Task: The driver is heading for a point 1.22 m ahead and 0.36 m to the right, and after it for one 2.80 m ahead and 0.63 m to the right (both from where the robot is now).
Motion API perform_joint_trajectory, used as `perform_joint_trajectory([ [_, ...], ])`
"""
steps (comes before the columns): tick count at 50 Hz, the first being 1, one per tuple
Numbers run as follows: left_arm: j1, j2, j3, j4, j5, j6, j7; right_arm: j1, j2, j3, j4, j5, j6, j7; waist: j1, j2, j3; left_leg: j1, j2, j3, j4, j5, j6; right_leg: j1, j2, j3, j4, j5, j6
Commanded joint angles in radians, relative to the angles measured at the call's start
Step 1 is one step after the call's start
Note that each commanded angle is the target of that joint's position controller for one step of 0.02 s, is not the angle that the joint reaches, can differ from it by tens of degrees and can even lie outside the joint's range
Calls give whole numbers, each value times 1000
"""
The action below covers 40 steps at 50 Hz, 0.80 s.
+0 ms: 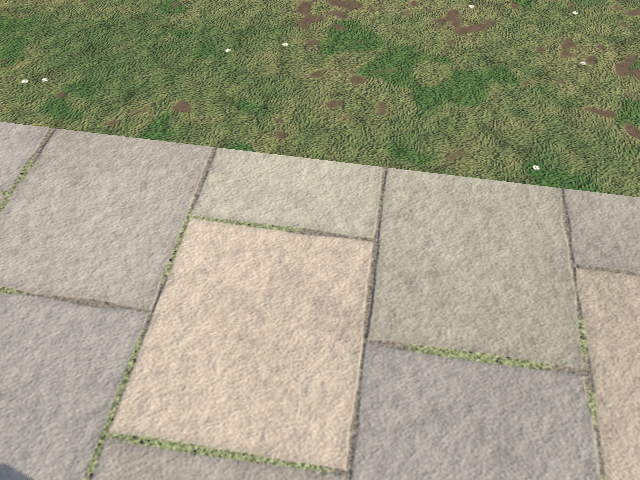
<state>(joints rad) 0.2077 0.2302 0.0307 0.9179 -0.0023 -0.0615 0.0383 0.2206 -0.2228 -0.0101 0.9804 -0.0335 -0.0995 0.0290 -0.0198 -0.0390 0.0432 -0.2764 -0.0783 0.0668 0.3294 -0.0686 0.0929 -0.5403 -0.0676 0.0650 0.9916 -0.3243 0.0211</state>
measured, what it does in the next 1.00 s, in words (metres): walks ahead, turning right: right foot, then left foot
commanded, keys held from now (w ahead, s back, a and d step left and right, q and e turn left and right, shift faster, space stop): no key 0.14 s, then w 0.24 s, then w+e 0.62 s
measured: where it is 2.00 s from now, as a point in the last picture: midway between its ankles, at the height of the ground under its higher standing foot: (387, 395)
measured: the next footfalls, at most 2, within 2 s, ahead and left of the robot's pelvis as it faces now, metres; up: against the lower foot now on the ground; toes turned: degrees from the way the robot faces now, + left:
right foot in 0.16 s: +0.12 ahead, -0.15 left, +0.00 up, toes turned +1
left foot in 0.50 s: +0.18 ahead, +0.12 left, +0.00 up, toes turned +1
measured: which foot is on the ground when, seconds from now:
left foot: down 0.00-0.20, up 0.22-0.48, down 0.50-1.00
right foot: up 0.00-0.14, down 0.16-0.50, up 0.52-0.98, down 1.00-1.00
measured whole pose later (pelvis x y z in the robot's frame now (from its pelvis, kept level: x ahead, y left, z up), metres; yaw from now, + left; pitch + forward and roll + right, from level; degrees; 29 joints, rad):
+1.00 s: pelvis +0.34 -0.03 -0.03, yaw -16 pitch +2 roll +0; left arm -0.01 0.21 0.06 0.75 -0.02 -0.05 -0.07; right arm 0.43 -0.23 -0.04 1.05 0.00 -0.06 -0.03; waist -0.05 -0.01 0.04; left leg 0.09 0.09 0.28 0.56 -0.48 -0.03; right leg -0.53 0.03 -0.10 0.61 -0.12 -0.16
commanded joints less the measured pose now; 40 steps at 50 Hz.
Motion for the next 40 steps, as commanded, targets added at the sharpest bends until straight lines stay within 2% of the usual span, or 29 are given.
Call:
perform_joint_trajectory([
  [1,158,20,3,10,9,33,12,-78,-132,-20,-59,1,-6,-20,69,124,-140,-105,254,-107,-101,427,169,261,-10,-18,-182,102,16],
  [2,133,33,7,6,7,42,12,-61,-145,-24,-52,7,3,-24,56,122,-143,-102,259,-125,-111,275,164,272,-8,-19,-221,123,17],
  [4,86,55,14,-2,4,56,12,-44,-149,-25,-43,18,18,-32,39,124,-108,-120,265,-171,-132,-43,151,287,-3,-20,-299,131,9],
  [6,67,60,20,1,12,54,12,-50,-125,-18,-40,31,30,-38,48,108,-65,-146,243,-193,-109,-257,113,338,16,-43,-431,150,-14],
  [7,69,61,22,7,19,52,12,-34,-100,-9,-33,36,34,-40,51,92,-49,-148,217,-196,-83,-317,80,366,16,-44,-504,155,-29],
  [8,93,72,25,13,23,48,12,8,-91,-6,-19,38,34,-40,45,71,-54,-151,190,-200,-52,-409,48,394,-16,-14,-539,152,-49],
  [9,111,115,32,14,15,45,15,34,-106,-13,-20,38,33,-39,16,14,-39,-169,139,-172,29,-459,30,377,-52,19,-543,61,-82],
  [10,121,179,56,41,0,44,11,58,-89,-16,-23,46,38,-48,0,-145,-13,-200,52,-53,96,-497,9,305,-58,84,-626,-257,-134],
  [11,159,160,60,46,-7,35,6,8,-106,-20,-33,49,36,-55,45,-185,21,-228,22,5,255,-472,-17,282,-115,202,-755,-433,-177],
  [12,176,167,65,52,-4,20,4,-30,-93,-22,-51,53,29,-54,61,-246,29,-289,15,9,400,-390,-14,324,-211,355,-839,-446,-223],
  [13,180,154,64,51,3,3,2,-34,-103,-29,-49,54,24,-50,65,-227,20,-347,52,-41,519,-405,-8,360,-261,429,-854,-360,-258],
  [14,176,137,62,50,2,-16,0,-36,-119,-38,-50,54,18,-42,59,-179,2,-410,89,-85,606,-416,-1,410,-283,448,-843,-287,-266],
  [16,137,114,57,39,-15,-32,-5,-43,-94,-40,-48,58,4,-30,36,-98,-38,-423,129,-100,572,-359,4,453,-243,352,-825,-164,-227],
  [19,113,140,66,38,-19,-24,-8,-88,-47,-29,-47,52,-3,-25,34,-105,-57,-207,92,-18,363,-276,-23,339,-148,166,-820,-31,-180],
  [21,130,160,72,50,-29,-14,-12,-63,-54,-31,-31,55,-1,-24,12,-109,-50,-51,57,20,233,-213,-38,246,-119,135,-791,-51,-187],
  [23,129,153,71,48,-35,-6,-10,39,-84,-46,10,59,6,-31,-36,-81,-57,130,40,21,142,-151,-45,149,-90,143,-728,-98,-172],
  [24,101,120,62,38,-33,-7,-10,127,-106,-56,35,62,9,-39,-79,-55,-76,258,87,-25,119,-156,-39,64,-62,130,-647,-107,-144],
  [25,43,38,42,11,-24,-13,-16,253,-174,-75,58,52,10,-50,-134,116,-101,402,275,-256,7,-279,0,-90,31,32,-346,-100,-83],
  [26,47,-24,29,-37,-32,-35,-11,332,-302,-104,65,33,14,-48,-137,366,-122,477,506,-610,-139,-499,123,-308,115,-34,-80,-198,-70],
  [27,30,60,44,-38,-43,-48,-13,289,-240,-85,59,22,-3,-46,-115,281,-77,400,545,-703,-165,-631,173,-367,44,76,112,-180,-91],
  [28,32,95,53,-34,-49,-50,-20,204,-166,-65,35,34,-17,-42,-72,228,-12,361,494,-607,-173,-605,130,-417,18,109,165,-73,-116],
  [29,57,86,55,-14,-42,-45,-22,126,-137,-54,17,42,-25,-34,-32,186,11,322,441,-485,-180,-474,87,-400,0,104,172,19,-121],
  [30,62,76,57,-6,-31,-41,-19,84,-120,-49,8,44,-27,-27,-14,158,26,291,406,-375,-183,-316,54,-378,-14,102,143,92,-122],
  [31,65,69,59,-1,-27,-36,-21,81,-93,-41,13,37,-24,-24,-4,148,22,269,364,-265,-179,-166,22,-332,-25,90,119,149,-122],
  [32,69,51,58,4,-29,-30,-27,102,-82,-39,23,25,-22,-24,-4,149,8,255,337,-189,-172,-51,11,-300,-20,66,120,195,-118],
  [34,39,28,55,-12,-29,-19,-38,138,-91,-39,38,12,-17,-31,-6,130,4,249,322,-100,-169,96,21,-303,-17,47,106,258,-102],
  [36,-36,14,48,-55,-27,-14,-45,140,-109,-40,39,9,-13,-41,-10,109,29,229,324,-49,-184,156,29,-311,-14,37,10,316,-86],
  [40,-189,-3,29,-135,-20,-10,-70,167,-142,-43,38,21,-9,-59,-40,100,59,218,329,49,-208,183,24,-227,-12,-58,-213,412,-78],
])
Velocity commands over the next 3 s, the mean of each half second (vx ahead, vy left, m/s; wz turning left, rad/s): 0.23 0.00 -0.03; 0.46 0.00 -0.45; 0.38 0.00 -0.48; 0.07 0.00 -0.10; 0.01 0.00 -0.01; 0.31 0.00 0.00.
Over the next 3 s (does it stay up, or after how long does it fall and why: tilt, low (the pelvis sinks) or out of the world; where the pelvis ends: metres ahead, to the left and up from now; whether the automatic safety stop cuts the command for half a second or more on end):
stays up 0.78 -0.19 0.01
